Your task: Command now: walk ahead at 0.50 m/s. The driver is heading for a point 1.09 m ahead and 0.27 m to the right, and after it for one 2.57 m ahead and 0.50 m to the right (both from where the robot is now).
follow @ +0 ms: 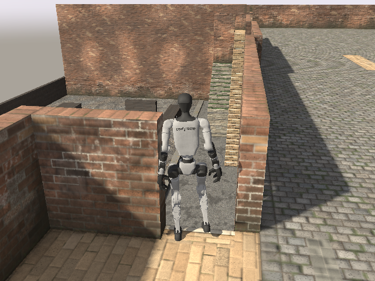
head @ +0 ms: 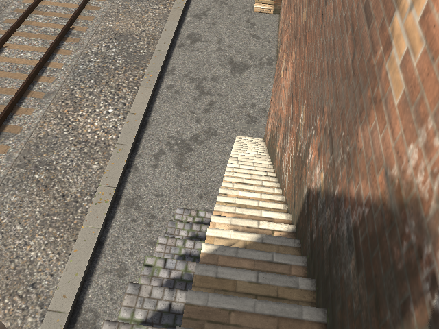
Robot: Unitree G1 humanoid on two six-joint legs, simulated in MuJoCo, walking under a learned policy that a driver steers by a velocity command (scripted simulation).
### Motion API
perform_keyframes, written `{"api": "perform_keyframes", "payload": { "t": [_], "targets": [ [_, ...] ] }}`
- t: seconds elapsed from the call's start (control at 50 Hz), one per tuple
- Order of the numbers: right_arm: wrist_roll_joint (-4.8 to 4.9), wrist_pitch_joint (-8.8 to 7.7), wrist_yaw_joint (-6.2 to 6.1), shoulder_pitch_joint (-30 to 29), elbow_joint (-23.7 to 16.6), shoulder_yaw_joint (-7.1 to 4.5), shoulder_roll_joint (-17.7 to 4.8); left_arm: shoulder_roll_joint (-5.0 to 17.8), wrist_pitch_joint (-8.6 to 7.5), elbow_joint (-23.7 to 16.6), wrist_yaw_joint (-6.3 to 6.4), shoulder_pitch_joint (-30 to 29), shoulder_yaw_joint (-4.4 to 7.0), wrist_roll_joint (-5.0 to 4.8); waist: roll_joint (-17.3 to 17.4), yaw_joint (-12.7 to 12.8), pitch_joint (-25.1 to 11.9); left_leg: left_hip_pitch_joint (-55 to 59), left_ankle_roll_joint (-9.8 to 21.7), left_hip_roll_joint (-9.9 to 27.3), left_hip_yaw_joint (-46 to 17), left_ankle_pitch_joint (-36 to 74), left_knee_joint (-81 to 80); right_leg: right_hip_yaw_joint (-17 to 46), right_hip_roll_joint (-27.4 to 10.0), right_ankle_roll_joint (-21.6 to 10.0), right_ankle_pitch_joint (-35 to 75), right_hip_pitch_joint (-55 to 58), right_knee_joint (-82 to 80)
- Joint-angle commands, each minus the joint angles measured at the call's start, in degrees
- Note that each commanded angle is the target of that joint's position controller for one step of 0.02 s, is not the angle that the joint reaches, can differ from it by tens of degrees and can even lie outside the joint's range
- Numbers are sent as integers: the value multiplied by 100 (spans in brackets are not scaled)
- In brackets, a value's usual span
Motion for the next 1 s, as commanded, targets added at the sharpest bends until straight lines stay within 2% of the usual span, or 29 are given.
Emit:
{"api": "perform_keyframes", "payload": {
  "t": [0.02,0.06,0.12,0.2,0.24,0.28,0.3,0.36,0.4,0.42,0.44,0.46,0.48,0.5,0.52,0.54,0.58,0.62,0.66,0.68,0.7,0.72,0.76,0.8,0.86,0.9,0.92,0.96,1.0],
  "targets": [
    [60,-226,-108,256,-45,-265,-1055,673,-230,-219,107,472,226,29,849,265,-278,121,929,1704,-1190,436,-1192,-236,-230,-142,536,-46,817],
    [152,-470,8,697,203,-161,-995,739,-235,-358,138,-281,257,30,471,176,26,352,1171,1887,-1374,-375,-1075,-62,-426,-262,864,-981,1076],
    [-3,-452,55,488,156,-41,-833,683,-259,-153,102,-309,285,46,770,186,201,185,1032,1668,-1096,-119,-640,-211,-436,-143,866,-962,749],
    [63,-646,30,1214,634,-85,-1162,691,-372,-457,214,-1108,350,62,924,-195,620,751,854,2126,-1296,663,98,415,-372,-93,1480,-1984,539],
    [100,-751,28,936,654,-109,-1276,856,-456,-474,244,-1246,387,-33,842,-76,665,612,789,2365,-1421,623,461,672,-398,-36,1546,-2188,230],
    [71,-955,21,494,604,-18,-1048,1181,-451,-292,279,-1231,499,-158,1391,52,433,213,512,1840,-909,-395,1018,116,-208,-3,2381,-1549,-602],
    [-75,-1030,30,254,582,33,-968,1166,-449,-274,215,-1080,466,-245,821,235,461,-655,146,1522,-391,-1349,1383,0,-321,34,3714,-639,-1846],
    [-171,-952,-134,353,737,24,-1121,737,-474,46,36,-111,242,-327,679,417,-18,-1409,-48,1099,115,-2117,2453,-981,-141,162,5386,1699,-3398],
    [-349,-582,-252,321,998,26,-1032,844,-360,520,167,1211,309,-101,405,860,-166,-573,-113,836,60,-2026,4272,-1165,-376,169,5991,2411,-4840],
    [-267,-470,-227,29,1083,17,-1132,1380,-309,837,239,2440,499,-55,-126,1507,-574,-1277,-94,575,166,-1589,5966,-1936,27,253,5216,3886,-3947],
    [-111,-405,-167,-254,1060,26,-967,1579,-362,677,192,2852,458,198,-1071,2032,-388,-2178,-75,-134,-3,-3777,8678,-1286,-411,-48,3867,4024,-3825],
    [278,-523,-148,238,741,133,-5,2092,-569,595,87,2816,312,356,-2103,1235,-127,-4110,-31,-749,-1367,-4556,10440,-188,-1292,117,7500,4506,-1882],
    [296,-566,-178,924,728,181,-104,2100,-592,598,23,2643,329,143,-2153,686,-530,-4746,72,-445,-1544,-4018,10275,1005,-1986,81,6963,4466,-2185],
    [27,-449,-149,828,815,214,-371,1679,-574,453,22,2087,238,-25,-1288,421,-513,-4806,156,-302,-1513,-3286,10019,1231,-2159,118,4487,3701,-2653],
    [-77,-375,-97,506,587,207,-453,2008,-560,375,166,1710,352,-86,-1146,384,-775,-5241,91,-182,-1417,-2723,10094,2523,-2939,-856,1233,3414,-3615],
    [-289,-247,-51,-698,260,217,-710,1883,-630,326,249,1320,303,-298,-752,591,54,-5522,-76,215,-1499,-1971,9145,3049,-2930,-1122,-1019,2542,-4415],
    [-207,-99,5,-1369,-108,258,-627,1128,-693,120,337,292,-1,-139,-335,349,1508,-5200,-343,353,-1976,44,7175,1922,-2221,-971,-2080,297,-4056],
    [-105,-19,103,-1189,-73,319,-443,607,-711,-33,501,-34,-243,-269,-317,13,1659,-4442,-712,23,-1692,1336,5905,1113,-1767,-916,-2436,-998,-3880],
    [-74,70,126,-938,233,356,-293,1135,-783,80,509,633,-124,-478,-63,144,1095,-3977,-637,-111,-1680,1514,5314,1058,-1820,-901,-1397,-276,-3880],
    [-132,-264,444,346,157,457,-158,753,-1313,-126,-85,123,-94,1194,-984,-283,1272,-3448,-137,401,-450,3037,5591,-346,-1109,-1047,-647,-2115,-4239],
    [-185,-15,120,-488,521,269,-388,1421,-1055,83,264,291,134,-480,-283,-20,565,-3012,-403,-13,-1331,1789,5527,804,-1743,-1040,-776,-327,-3675],
    [-248,52,-60,-926,116,217,-417,1208,-1007,210,355,578,154,-552,-519,313,983,-4532,-428,165,-1518,2186,5219,707,-1461,-1033,-515,560,-3009],
    [-181,-31,-20,-1487,-79,132,-488,798,-915,198,475,918,75,-434,-202,560,1071,-4935,-418,160,-1525,2960,3993,421,-1251,-989,-489,1194,-2394],
    [-325,-137,45,-1658,-127,133,-282,815,-894,233,548,1238,140,-366,24,751,712,-4756,-349,120,-1570,3112,3577,511,-1330,-1067,51,1564,-1758],
    [-440,-286,294,-1950,-239,345,149,679,-864,-201,691,113,113,-585,572,456,436,-2010,-468,23,-874,4821,1711,-253,-1033,-936,-1197,-231,-1630],
    [-159,-183,338,-1981,-219,289,-28,550,-791,-38,612,668,21,-259,370,883,497,-1806,-480,174,-696,4502,592,-258,-968,-1032,-1073,273,-1216],
    [75,-207,336,-1822,-259,275,-103,419,-807,-70,572,486,-62,-196,-124,877,609,-1653,-561,407,-752,4411,-258,-212,-876,-1075,-416,389,-881],
    [25,-371,226,-993,-61,233,-325,732,-701,90,629,653,33,-120,-227,835,584,-932,-441,496,-505,3808,-1160,-227,-957,-1271,1273,586,141],
    [-24,-522,255,1493,852,64,-716,827,-734,65,551,578,136,-129,-60,-128,-93,1696,-211,661,-472,4734,-2096,-698,-405,-1160,981,-20,2184]
  ]
}}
